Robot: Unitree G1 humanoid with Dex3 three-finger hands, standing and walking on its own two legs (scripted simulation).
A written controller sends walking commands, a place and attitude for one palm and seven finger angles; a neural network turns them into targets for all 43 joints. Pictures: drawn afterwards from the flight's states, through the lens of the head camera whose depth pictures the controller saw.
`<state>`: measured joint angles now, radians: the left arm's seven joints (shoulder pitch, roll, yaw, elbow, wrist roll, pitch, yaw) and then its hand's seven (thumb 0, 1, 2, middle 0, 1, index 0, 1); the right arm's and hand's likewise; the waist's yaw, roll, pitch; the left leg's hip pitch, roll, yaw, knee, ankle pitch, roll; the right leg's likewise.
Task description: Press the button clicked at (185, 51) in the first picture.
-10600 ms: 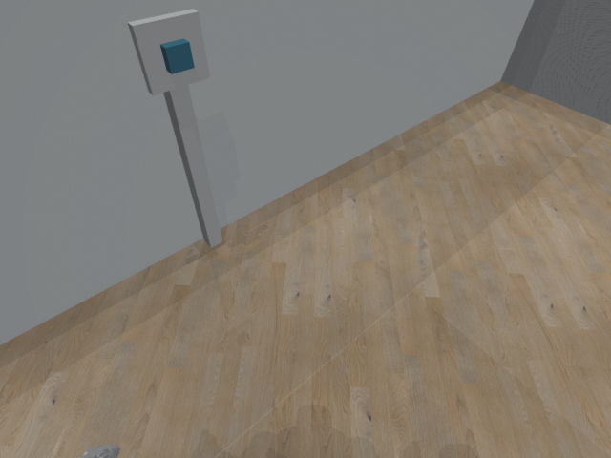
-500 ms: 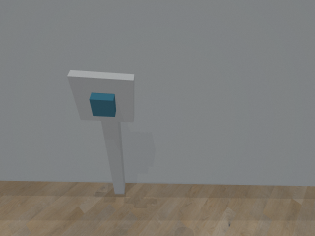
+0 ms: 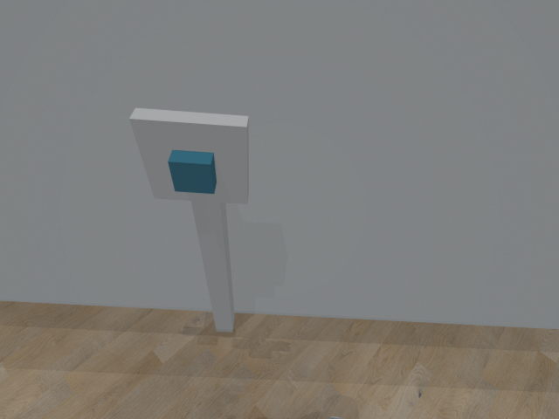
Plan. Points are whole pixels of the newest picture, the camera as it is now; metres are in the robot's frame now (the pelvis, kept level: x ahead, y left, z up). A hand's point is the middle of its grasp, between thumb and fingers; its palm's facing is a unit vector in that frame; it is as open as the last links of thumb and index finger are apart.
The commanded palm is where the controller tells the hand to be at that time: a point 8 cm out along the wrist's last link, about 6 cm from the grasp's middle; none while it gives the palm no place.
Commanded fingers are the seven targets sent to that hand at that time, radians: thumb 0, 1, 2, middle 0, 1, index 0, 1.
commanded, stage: come to a stop and stand still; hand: left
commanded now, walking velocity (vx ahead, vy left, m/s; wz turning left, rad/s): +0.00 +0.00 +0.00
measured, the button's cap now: (194, 171) +0.48 +0.18 +0.07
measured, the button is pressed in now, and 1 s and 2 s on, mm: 0 0 0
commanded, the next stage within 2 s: look again from close up in 0.78 s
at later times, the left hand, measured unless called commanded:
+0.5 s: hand out of the picture -0.07 +0.15 -0.16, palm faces +0.01 -0.99 -0.17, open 7.4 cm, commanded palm none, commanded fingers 0.00 0.90 0.90 -0.20 -0.30 -0.20 -0.30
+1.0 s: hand out of the picture -0.09 +0.15 -0.17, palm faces +0.02 -0.99 -0.16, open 7.4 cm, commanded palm none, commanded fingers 0.00 0.90 0.90 -0.20 -0.30 -0.20 -0.30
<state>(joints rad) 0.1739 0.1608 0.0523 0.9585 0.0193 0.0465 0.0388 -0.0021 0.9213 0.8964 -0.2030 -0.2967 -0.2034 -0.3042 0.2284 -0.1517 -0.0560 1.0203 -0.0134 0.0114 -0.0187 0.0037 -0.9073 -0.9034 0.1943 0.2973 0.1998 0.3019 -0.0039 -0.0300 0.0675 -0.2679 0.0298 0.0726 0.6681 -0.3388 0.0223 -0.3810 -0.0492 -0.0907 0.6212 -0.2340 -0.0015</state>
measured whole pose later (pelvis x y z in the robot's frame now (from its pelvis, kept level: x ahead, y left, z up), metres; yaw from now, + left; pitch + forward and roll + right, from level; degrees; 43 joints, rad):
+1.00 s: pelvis -0.06 +0.00 +0.01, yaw +0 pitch -2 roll -2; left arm 0.38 0.11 -0.01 1.09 0.02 -0.01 0.05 0.00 0.91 0.90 -0.20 -0.30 -0.20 -0.30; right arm 0.36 -0.12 -0.01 1.09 -0.01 0.01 0.00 0.01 -0.90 -0.90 0.20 0.30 0.20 0.30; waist -0.02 0.02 0.02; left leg -0.34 0.02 0.04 0.56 -0.19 0.02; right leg -0.24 0.01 -0.04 0.52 -0.25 0.00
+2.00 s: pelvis -0.02 -0.02 +0.01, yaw +1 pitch -1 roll -1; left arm 0.44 0.14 0.02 1.06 0.03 0.01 0.02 0.00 0.91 0.90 -0.20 -0.30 -0.20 -0.30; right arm 0.32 -0.12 -0.01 1.08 -0.02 -0.02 -0.03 0.01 -0.91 -0.90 0.20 0.30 0.20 0.30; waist 0.01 -0.06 -0.02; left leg -0.30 0.03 0.08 0.59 -0.27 0.04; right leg -0.20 0.02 -0.06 0.54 -0.33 -0.02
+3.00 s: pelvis -0.04 +0.00 +0.02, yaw +1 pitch -3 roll -1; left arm 0.22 0.30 -0.02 1.04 0.02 0.00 0.01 0.00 0.90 0.90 -0.20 -0.30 -0.20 -0.30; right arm 0.16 -0.30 0.00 1.07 -0.01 -0.01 0.01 0.01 -0.90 -0.90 0.20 0.30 0.20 0.30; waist 0.00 0.00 0.01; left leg -0.21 -0.01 0.10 0.41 -0.15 0.06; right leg -0.14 -0.01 -0.05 0.41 -0.22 0.00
